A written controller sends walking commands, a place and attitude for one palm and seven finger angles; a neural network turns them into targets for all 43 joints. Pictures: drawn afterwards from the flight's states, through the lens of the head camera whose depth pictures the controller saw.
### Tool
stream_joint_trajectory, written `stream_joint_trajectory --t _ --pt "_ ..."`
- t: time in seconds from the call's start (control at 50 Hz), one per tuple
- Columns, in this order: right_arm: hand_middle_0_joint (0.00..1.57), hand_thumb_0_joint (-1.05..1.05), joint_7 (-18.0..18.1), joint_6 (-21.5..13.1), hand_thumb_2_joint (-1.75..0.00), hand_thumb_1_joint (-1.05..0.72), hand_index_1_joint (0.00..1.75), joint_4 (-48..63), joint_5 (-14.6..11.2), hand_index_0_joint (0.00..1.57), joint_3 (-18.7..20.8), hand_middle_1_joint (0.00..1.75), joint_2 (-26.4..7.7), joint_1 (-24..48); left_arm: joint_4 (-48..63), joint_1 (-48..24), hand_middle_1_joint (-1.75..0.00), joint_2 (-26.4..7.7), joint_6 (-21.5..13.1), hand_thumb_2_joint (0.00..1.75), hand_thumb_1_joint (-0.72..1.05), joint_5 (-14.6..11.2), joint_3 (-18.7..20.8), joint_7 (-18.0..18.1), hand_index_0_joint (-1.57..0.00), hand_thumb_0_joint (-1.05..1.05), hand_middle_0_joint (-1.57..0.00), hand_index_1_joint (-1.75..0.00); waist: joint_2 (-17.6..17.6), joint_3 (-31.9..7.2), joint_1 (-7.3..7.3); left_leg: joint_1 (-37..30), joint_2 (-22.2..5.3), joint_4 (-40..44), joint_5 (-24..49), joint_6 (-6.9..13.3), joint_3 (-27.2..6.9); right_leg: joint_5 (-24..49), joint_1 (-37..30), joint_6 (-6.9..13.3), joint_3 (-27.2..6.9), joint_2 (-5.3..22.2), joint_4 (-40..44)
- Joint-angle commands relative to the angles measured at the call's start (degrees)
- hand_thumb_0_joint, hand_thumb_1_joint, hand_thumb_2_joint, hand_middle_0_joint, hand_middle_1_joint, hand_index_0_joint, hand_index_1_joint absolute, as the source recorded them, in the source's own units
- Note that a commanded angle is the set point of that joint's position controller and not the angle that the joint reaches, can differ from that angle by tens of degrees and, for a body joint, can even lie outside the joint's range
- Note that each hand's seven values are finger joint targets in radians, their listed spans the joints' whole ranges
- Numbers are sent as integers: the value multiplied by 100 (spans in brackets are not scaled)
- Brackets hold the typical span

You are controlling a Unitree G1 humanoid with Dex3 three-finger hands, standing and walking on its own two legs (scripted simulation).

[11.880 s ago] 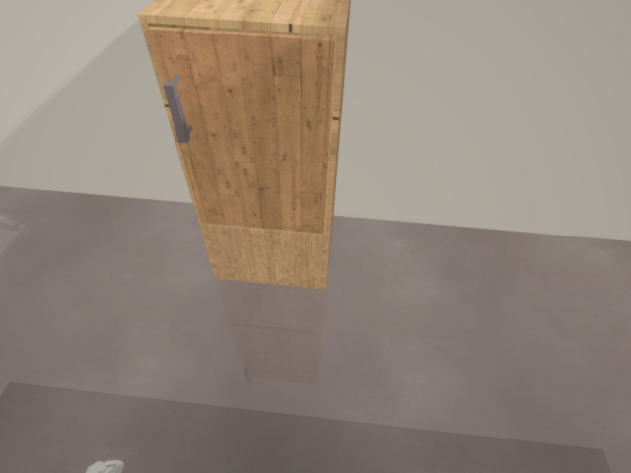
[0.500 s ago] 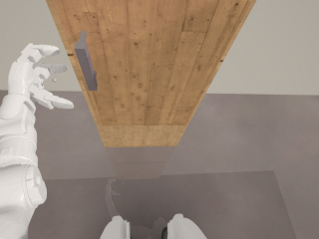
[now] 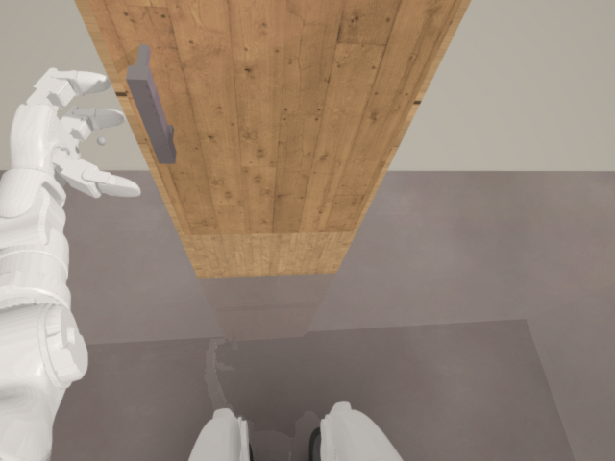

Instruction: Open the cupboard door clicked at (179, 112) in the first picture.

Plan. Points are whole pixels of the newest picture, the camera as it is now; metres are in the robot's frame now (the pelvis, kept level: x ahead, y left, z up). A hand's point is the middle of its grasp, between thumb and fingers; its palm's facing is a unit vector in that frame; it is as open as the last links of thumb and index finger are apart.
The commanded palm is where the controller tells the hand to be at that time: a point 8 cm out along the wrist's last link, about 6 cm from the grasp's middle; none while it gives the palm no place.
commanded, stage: slide the fingers in behind the handle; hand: left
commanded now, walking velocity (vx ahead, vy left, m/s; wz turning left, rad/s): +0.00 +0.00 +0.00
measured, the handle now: (156, 109) +0.55 +0.17 +0.07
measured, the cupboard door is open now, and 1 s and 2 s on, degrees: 0 0 0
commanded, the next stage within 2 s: close the thumb around the handle in 1.46 s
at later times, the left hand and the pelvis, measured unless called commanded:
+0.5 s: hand (133, 138) +0.50 +0.19 +0.07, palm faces +0.00 -1.00 -0.01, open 14.0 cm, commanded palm +0.48 +0.23 +0.07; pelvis +0.01 +0.00 +0.00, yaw +0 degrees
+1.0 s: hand (166, 138) +0.51 +0.15 +0.07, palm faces -0.01 -1.00 -0.01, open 13.9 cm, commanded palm +0.48 +0.19 +0.07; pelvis +0.01 -0.01 +0.00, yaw +1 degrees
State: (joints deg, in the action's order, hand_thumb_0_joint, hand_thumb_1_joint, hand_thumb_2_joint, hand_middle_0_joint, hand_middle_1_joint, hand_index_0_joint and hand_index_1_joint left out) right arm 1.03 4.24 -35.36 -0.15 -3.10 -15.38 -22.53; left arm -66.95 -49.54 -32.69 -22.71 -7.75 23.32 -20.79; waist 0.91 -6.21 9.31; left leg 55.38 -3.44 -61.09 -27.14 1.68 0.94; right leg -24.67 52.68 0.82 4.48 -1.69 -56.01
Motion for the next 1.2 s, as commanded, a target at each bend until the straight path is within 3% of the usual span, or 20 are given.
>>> stream_joint_trajectory --t 0.0,0.04,0.06,0.1,0.24,0.28,0.4,0.5,0.58,0.62,0.66,0.7,0.76,0.8,0.82,0.86,0.98,1.02,1.1,1.18 --pt "20 0 85 -109 -90 -90 30 301 4 20 433 30 -1131 -885 1200 -2451 -120 -1644 -357 30 -50 -53 368 65 -30 0 -30 -120 704 -2532 13 -1908 185 695 1901 22 -373 1445 -1027 53 -318 -137 578" --pt "20 0 61 -114 -90 -90 30 303 15 20 436 30 -1074 -866 1402 -2508 -120 -1479 -403 30 -50 14 237 122 -30 0 -30 -120 1027 -2774 -4 -2215 169 671 2157 -14 -389 1562 -900 55 -294 -131 532" --pt "20 0 40 -116 -90 -90 30 304 16 20 441 30 -1050 -863 1361 -2485 -120 -1248 -401 30 -50 8 97 150 -30 0 -30 -120 983 -2709 38 -2251 171 667 2154 -17 -390 1533 -842 49 -279 -143 553" --pt "20 0 30 -116 -90 -90 30 295 26 20 459 30 -1073 -913 1367 -2398 -120 -1287 -422 30 -50 -44 200 209 -30 0 -30 -120 793 -2705 23 -2214 164 651 2239 -3 -408 1631 -918 59 -268 -164 529" --pt "20 0 -28 -98 -90 -90 30 267 43 20 493 30 -1032 -908 1483 -2431 -120 -939 -405 30 -50 27 11 431 -30 0 -30 -120 861 -2759 55 -2422 153 649 2473 -31 -398 1769 -813 38 -240 -153 530" --pt "20 0 -42 -85 -90 -90 30 293 38 20 483 30 -1021 -897 1337 -2339 -120 -880 -373 30 -50 57 -17 493 -30 0 -30 -120 738 -2582 58 -2238 169 674 2354 -25 -371 1749 -866 37 -241 -154 538" --pt "20 0 -57 -84 -90 -90 30 342 57 20 488 30 -1002 -903 1413 -2164 -120 -1046 -463 30 -50 91 198 600 -30 0 -30 -120 614 -2723 -28 -2106 200 629 2521 2 -315 2094 -1196 39 -295 -145 476" --pt "20 0 -79 -87 -90 -90 30 312 37 20 509 30 -950 -864 1507 -2369 -120 -490 -506 30 -50 41 -227 593 -30 0 -30 -120 752 -2692 73 -2361 185 622 2575 -21 -353 2025 -941 48 -261 -152 483" --pt "20 0 -75 -101 -90 -90 30 239 42 20 498 30 -977 -856 1262 -2548 -120 -567 -445 30 -50 71 -188 689 -30 0 -30 -120 531 -2476 142 -2063 199 626 2209 -16 -362 1796 -902 19 -276 -134 510" --pt "20 0 -72 -117 -90 -90 30 252 61 20 502 30 -964 -861 1522 -2643 -120 -624 -534 30 -50 135 -168 751 -30 0 -30 -120 825 -2843 78 -2353 198 588 2513 -31 -387 1955 -892 43 -277 -123 430" --pt "20 0 -111 -136 -90 -90 30 236 70 20 506 30 -912 -826 1589 -2661 -120 -309 -578 30 -50 135 -381 788 -30 0 -30 -120 960 -2878 96 -2519 191 552 2659 -60 -395 1992 -792 45 -251 -126 425" --pt "20 0 -112 -118 -90 -90 30 226 78 20 514 30 -954 -887 1308 -2393 -120 -452 -541 30 -50 116 -193 834 -30 0 -30 -120 571 -2791 80 -2307 198 542 2636 -29 -395 2061 -945 46 -245 -148 419" --pt "20 0 -137 -112 -90 -90 30 234 70 20 510 30 -926 -837 1341 -2610 -120 -216 -494 30 -50 167 -402 910 -30 0 -30 -120 765 -2667 116 -2257 214 579 2428 -45 -374 1915 -809 37 -247 -125 441" --pt "20 0 -132 -111 -90 -90 30 242 89 20 517 30 -956 -889 1403 -2580 -120 -448 -533 30 -50 191 -219 983 -30 0 -30 -120 606 -2764 95 -2196 226 550 2476 -11 -359 2023 -966 33 -280 -132 429" --pt "20 0 -138 -109 -90 -90 30 246 83 20 516 30 -916 -867 1483 -2646 -120 -263 -557 30 -50 235 -406 976 -30 0 -30 -120 698 -2910 116 -2284 227 553 2549 -24 -360 2095 -976 26 -288 -118 415" --pt "20 0 -162 -123 -90 -90 30 204 83 20 534 30 -898 -859 1456 -2680 -120 67 -566 30 -50 199 -615 981 -30 0 -30 -120 679 -2733 169 -2364 212 574 2425 -39 -382 1933 -800 32 -247 -127 468" --pt "20 0 -144 -143 -90 -90 30 197 85 20 520 30 -916 -865 1271 -2662 -120 -173 -538 30 -50 194 -369 1130 -30 0 -30 -120 459 -2606 127 -1950 260 603 2108 -6 -322 1861 -1020 23 -307 -112 489" --pt "20 0 -168 -173 -90 -90 30 221 117 20 526 30 -885 -871 1602 -2800 -120 -153 -659 30 -50 238 -389 1201 -30 0 -30 -120 734 -3002 95 -2208 267 558 2370 -14 -313 2056 -1065 27 -315 -101 424" --pt "20 0 -171 -155 -90 -90 30 206 102 20 523 30 -896 -893 1311 -2644 -120 -158 -671 30 -50 292 -399 1222 -30 0 -30 -120 434 -2681 143 -1955 267 568 2168 1 -313 1971 -1077 28 -315 -117 440" --pt "20 0 -145 -166 -90 -90 30 231 80 20 504 30 -903 -841 1200 -2685 -120 -292 -598 30 -50 272 -306 1233 -30 0 -30 -120 446 -2558 127 -1696 299 606 1854 14 -241 1829 -1198 9 -386 -101 518"
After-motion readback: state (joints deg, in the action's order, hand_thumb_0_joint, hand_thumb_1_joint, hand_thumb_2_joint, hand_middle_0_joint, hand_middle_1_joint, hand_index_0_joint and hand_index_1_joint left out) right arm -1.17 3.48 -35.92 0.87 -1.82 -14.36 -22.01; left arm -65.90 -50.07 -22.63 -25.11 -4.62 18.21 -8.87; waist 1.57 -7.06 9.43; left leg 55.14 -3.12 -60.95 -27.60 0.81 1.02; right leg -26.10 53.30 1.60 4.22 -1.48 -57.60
